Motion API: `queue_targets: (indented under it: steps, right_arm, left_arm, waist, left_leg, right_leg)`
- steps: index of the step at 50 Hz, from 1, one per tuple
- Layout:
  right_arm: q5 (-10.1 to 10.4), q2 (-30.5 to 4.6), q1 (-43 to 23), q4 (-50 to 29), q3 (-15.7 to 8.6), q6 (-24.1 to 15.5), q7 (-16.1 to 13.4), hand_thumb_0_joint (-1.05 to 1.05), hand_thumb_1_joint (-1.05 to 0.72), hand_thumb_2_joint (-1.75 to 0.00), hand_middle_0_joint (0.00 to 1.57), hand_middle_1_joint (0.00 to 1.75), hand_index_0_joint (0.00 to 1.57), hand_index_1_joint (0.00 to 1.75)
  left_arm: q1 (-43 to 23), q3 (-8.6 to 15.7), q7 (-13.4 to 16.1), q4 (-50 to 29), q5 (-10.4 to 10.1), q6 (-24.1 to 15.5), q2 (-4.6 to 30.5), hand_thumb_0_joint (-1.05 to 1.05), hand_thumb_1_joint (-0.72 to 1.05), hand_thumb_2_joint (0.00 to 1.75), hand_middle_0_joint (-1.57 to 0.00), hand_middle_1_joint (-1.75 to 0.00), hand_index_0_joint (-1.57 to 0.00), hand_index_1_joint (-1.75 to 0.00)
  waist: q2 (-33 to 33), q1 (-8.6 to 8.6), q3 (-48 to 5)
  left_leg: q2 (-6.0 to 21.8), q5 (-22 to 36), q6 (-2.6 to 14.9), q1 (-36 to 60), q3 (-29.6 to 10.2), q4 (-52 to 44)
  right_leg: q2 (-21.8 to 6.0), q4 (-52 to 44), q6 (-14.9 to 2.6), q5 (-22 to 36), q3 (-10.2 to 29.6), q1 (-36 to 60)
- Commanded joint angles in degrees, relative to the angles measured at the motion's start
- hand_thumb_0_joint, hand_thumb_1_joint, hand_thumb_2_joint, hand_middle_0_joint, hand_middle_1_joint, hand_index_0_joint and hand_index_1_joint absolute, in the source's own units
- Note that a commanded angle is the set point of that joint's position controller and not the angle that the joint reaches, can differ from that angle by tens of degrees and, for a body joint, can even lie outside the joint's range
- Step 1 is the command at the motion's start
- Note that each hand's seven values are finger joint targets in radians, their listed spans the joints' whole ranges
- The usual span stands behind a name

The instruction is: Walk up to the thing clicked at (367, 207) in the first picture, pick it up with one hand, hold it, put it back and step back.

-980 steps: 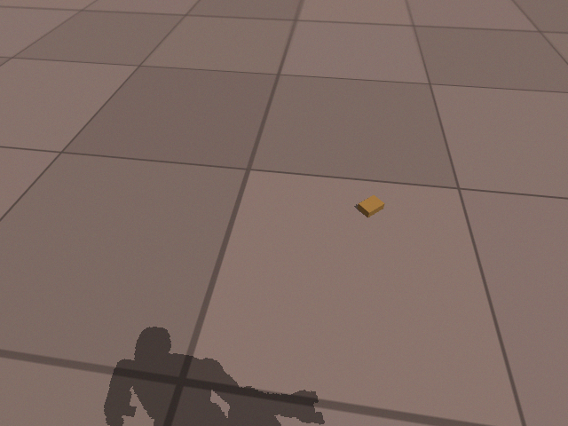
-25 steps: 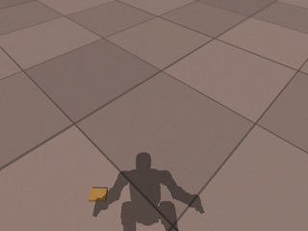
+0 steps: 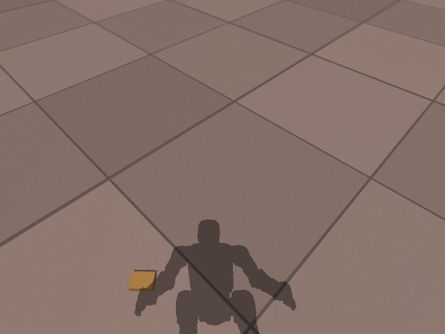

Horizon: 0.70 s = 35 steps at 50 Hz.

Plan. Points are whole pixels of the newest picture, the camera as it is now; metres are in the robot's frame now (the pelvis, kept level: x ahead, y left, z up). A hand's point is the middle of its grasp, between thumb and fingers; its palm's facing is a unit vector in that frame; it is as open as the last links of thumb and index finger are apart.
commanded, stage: stand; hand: left
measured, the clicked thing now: (142, 281) +0.50 +0.35 -0.77
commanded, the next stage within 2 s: walk up in 0.72 s
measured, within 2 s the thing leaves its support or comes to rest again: neither
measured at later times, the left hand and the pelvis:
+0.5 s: hand out of the picture +0.07 +0.25 -0.16, palm faces -0.03 -0.94 -0.34, open 7.4 cm; pelvis +0.00 +0.00 +0.00, yaw +0 degrees
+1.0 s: hand out of the picture +0.04 +0.37 -0.17, palm faces +0.02 -0.89 -0.45, open 7.4 cm; pelvis +0.02 +0.07 -0.02, yaw +3 degrees
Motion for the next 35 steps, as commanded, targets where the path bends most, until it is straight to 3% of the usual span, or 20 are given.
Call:
queue_targets:
  steps: [1,7,11,15,18,27,35]
  right_arm:
    - [0.1,-12.1,-1.8,-3.4,-2.3,-1.1,-0.5,0.0,-0.9,-0.9,0.2,0.3,0.2,0.3]
    - [0.1,-11.9,-1.7,-3.5,-2.2,-1.1,-0.5,0.0,-0.9,-0.9,0.2,0.3,0.2,0.3]
    - [0.0,-12.3,-1.7,-3.3,-2.3,-1.0,-0.5,0.0,-0.9,-0.9,0.2,0.3,0.2,0.3]
    - [0.0,-12.1,-1.6,-3.5,-2.3,-1.1,-0.5,0.0,-0.9,-0.9,0.2,0.3,0.2,0.3]
    - [0.0,-12.0,-1.5,-3.4,-2.2,-1.1,-0.5,0.0,-0.9,-0.9,0.2,0.3,0.2,0.3]
    - [0.1,-12.0,-1.2,-3.4,-2.2,-1.2,-0.5,0.0,-0.9,-0.9,0.2,0.3,0.2,0.3]
    - [0.1,-12.3,-0.9,-3.6,-2.4,-1.2,-0.6,0.0,-0.9,-0.9,0.2,0.3,0.2,0.3]
  left_arm:
    - [-1.7,2.3,1.1,-3.4,0.3,-1.5,12.3,0.0,0.9,0.9,-0.2,-0.3,-0.2,-0.3]
    - [-1.7,2.3,1.2,-3.5,0.2,-1.6,12.3,0.0,0.9,0.9,-0.2,-0.3,-0.2,-0.3]
    - [-1.6,2.3,1.1,-3.4,0.2,-1.5,12.2,0.0,0.9,0.9,-0.2,-0.3,-0.2,-0.3]
    - [-1.6,2.4,1.2,-3.6,0.4,-1.5,12.4,0.0,0.9,0.9,-0.2,-0.3,-0.2,-0.3]
    - [-1.8,2.3,1.2,-3.6,0.1,-1.6,12.3,0.0,0.9,0.9,-0.2,-0.3,-0.2,-0.3]
    - [-1.5,2.3,1.1,-3.5,0.2,-1.4,12.2,0.0,0.9,0.9,-0.2,-0.3,-0.2,-0.3]
    - [-1.3,2.2,1.2,-3.7,0.2,-1.6,12.1,0.0,0.9,0.9,-0.2,-0.3,-0.2,-0.3]
  waist:
    - [-0.9,-0.27,-5.5]
    - [-0.9,-0.36,-5.3]
    - [-0.5,-0.17,-3.9]
    - [-0.4,-0.13,-5.0]
    - [-0.4,-0.17,-4.1]
    - [-0.1,-0.17,-4.2]
    - [-0.7,-0.24,-5.4]
  left_leg:
    - [6.8,11.1,1.75,2.1,-4.4,-1.9]
    - [7.1,12.1,1.7,2.4,-4.6,-2.0]
    - [6.7,8.0,1.69,0.7,-4.5,-2.4]
    - [6.8,10.2,1.94,1.2,-4.4,-2.2]
    - [6.9,9.7,1.63,1.1,-4.7,-2.5]
    - [6.5,9.3,1.64,0.4,-4.7,-2.7]
    - [6.9,12.5,1.92,2.0,-4.5,-1.7]
  right_leg:
    - [-5.9,-2.1,-2.46,9.1,3.7,-0.2]
    - [-5.8,-1.9,-2.36,9.6,3.6,-0.5]
    - [-5.8,-2.9,-2.25,6.5,4.1,-0.7]
    - [-6.1,-2.3,-2.32,9.6,3.9,0.2]
    - [-5.7,-2.4,-2.24,7.2,3.7,-0.8]
    - [-5.8,-2.3,-2.37,7.6,3.6,0.2]
    - [-6.0,-1.9,-2.31,10.4,3.6,0.2]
